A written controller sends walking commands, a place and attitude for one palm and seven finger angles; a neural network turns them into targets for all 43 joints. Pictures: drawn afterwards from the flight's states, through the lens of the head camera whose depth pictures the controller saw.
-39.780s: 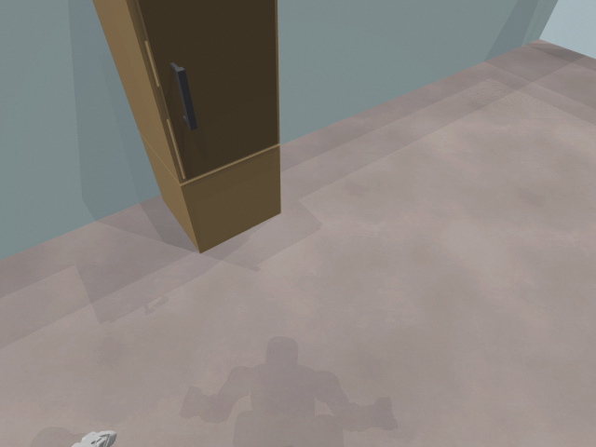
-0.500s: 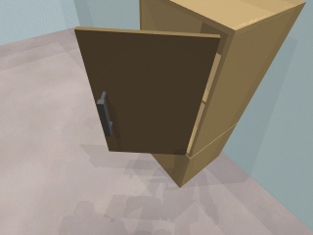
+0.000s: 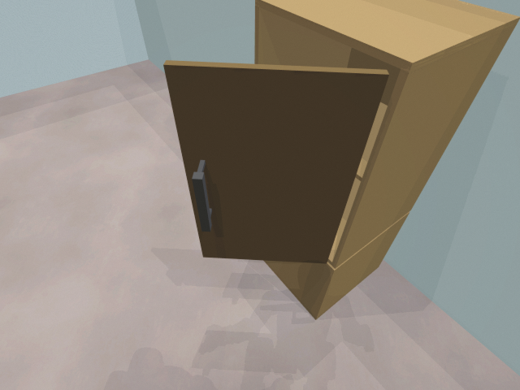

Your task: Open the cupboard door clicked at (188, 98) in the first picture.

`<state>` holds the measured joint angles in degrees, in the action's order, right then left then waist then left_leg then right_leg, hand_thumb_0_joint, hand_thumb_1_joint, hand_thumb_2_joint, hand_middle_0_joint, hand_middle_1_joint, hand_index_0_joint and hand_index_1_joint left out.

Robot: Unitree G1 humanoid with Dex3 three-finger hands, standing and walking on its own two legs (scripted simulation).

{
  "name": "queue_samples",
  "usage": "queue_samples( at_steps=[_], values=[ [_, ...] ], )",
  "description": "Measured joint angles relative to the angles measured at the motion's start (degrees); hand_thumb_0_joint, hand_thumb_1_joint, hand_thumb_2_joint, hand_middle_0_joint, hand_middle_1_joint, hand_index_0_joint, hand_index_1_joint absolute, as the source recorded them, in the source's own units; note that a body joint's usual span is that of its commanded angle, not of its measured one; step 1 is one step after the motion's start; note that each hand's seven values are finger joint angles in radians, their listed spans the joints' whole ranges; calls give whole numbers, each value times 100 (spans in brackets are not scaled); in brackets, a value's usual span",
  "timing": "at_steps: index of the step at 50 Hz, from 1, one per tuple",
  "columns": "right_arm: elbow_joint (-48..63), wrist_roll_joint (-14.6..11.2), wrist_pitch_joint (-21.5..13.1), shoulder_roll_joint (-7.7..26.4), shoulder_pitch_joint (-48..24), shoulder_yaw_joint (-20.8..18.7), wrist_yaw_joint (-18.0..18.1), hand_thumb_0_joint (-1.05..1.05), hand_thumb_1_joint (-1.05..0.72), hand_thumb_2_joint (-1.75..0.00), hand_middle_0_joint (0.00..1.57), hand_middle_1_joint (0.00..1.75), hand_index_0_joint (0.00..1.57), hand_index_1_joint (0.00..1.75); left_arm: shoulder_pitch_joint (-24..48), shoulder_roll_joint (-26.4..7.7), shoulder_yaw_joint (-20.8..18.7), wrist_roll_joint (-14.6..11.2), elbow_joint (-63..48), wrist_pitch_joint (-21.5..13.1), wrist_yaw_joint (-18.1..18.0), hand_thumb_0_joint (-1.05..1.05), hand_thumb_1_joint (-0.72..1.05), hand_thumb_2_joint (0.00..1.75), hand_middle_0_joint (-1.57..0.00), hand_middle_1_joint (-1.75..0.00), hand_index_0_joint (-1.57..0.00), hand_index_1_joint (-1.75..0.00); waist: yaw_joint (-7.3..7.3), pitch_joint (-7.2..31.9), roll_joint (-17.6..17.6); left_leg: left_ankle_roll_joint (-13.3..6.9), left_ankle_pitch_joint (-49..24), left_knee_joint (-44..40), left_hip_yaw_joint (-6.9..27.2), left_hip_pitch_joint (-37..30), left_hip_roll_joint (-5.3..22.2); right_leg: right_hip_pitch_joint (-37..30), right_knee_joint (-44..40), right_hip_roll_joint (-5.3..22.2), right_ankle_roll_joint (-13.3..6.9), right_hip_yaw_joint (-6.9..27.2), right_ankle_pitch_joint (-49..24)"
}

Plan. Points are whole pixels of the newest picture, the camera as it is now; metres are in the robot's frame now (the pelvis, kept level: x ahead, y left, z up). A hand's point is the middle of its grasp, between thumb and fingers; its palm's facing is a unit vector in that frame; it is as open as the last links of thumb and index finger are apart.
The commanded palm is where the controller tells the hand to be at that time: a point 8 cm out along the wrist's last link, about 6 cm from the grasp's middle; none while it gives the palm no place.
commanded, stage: come to a stop and stand still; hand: left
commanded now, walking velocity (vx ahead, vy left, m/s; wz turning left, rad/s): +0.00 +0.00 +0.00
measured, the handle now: (204, 197) +0.52 +0.17 -0.05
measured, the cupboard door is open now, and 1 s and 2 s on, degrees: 50 50 50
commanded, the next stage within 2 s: look again from close up in 0.04 s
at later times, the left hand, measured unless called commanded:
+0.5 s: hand out of the picture +0.05 +0.23 -0.17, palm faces -0.03 -0.96 -0.29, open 7.4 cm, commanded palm none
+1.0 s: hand (118, 348) +0.18 +0.23 -0.03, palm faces +0.23 -0.97 -0.09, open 7.7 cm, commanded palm +0.12 +0.28 -0.07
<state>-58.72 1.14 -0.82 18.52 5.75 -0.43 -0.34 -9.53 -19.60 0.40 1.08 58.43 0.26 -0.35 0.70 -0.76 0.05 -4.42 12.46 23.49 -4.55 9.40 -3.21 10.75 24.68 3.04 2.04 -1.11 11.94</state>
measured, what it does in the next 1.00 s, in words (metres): stands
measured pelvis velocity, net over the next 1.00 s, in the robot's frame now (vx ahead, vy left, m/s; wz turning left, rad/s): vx -0.02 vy -0.03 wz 0.04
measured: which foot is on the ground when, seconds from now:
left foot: down 0.00-1.00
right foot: down 0.00-1.00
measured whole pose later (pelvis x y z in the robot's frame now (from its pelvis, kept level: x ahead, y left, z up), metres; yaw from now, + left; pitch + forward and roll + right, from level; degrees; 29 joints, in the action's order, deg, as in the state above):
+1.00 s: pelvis -0.02 -0.03 -0.04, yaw +2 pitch +7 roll +0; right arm -39.1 -0.6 -14.9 13.5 12.8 -1.3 0.3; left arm -15.3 -16.0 -17.5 -16.2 23.6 -30.9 15.1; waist -0.6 4.8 1.8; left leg -2.3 20.9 47.7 -2.5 34.3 -1.9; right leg 34.8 48.7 2.6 -0.5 -3.0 21.2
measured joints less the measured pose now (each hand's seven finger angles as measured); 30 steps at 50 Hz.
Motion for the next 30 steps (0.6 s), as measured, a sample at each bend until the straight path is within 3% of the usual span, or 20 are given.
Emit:
queue_samples(
  at_steps=[15,30],
  values=[
    [-498,-49,9,-119,132,13,20,1,-90,-90,20,30,20,30,-143,232,75,-9,380,5,-9,0,90,90,-20,-30,-20,-30,-20,-157,114,5,-101,-234,8,-159,-3,-168,-254,-7,15,-7,-112],
    [-671,-60,-5,-159,138,-5,28,0,-90,-90,20,30,20,30,12,169,33,-7,443,-28,-30,0,90,90,-20,-30,-20,-30,-58,-143,130,36,-190,-394,36,-241,14,-259,-421,-31,-9,-35,-195]
  ],
)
